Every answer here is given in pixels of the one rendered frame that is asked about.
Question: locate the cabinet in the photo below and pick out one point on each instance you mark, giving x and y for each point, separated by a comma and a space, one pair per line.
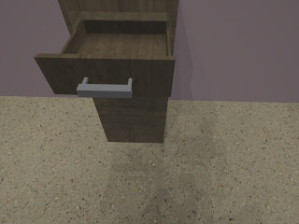
140, 119

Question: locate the drawer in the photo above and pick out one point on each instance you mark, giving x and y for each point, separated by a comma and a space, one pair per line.
109, 52

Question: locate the handle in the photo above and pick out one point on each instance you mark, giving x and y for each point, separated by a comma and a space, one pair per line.
105, 90

